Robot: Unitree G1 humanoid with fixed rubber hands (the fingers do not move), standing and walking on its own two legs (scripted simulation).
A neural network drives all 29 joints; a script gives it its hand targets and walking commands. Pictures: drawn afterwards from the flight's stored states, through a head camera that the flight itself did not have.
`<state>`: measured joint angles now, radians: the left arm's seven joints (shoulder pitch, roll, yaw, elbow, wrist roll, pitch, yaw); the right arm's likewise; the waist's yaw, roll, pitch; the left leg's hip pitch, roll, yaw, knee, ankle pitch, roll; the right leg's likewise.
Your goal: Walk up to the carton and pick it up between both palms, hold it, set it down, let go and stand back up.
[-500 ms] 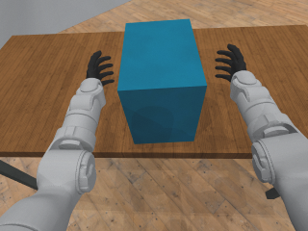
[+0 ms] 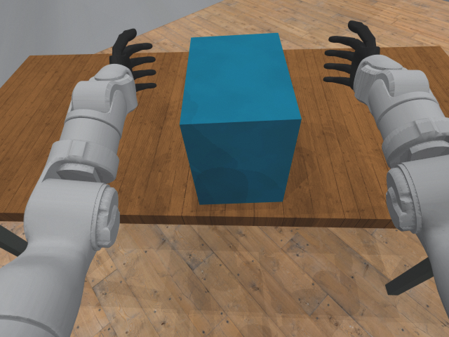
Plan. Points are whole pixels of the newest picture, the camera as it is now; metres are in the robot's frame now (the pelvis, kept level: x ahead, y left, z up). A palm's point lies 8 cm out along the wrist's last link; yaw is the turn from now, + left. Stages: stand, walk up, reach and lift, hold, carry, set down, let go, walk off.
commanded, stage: set down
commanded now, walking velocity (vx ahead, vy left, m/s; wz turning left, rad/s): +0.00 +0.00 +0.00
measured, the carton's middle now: (237, 121) +0.52 +0.02 +0.07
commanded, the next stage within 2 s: none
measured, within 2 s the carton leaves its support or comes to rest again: neither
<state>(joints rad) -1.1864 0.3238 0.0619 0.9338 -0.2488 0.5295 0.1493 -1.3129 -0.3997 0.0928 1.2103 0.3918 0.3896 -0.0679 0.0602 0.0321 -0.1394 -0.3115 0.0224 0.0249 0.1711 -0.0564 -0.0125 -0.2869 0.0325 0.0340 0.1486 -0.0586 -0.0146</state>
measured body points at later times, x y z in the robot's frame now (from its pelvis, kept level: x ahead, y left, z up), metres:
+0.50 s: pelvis +0.01 +0.00 +0.00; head +0.04 -0.01 +0.45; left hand +0.45 +0.22 +0.22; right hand +0.48 -0.19 +0.20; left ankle +0.00 +0.13 -0.75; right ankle -0.01 -0.11 -0.75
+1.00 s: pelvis -0.01 +0.00 +0.00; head +0.00 -0.01 +0.45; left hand +0.39 +0.21 +0.17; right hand +0.42 -0.19 +0.16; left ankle +0.00 +0.13 -0.75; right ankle -0.01 -0.11 -0.75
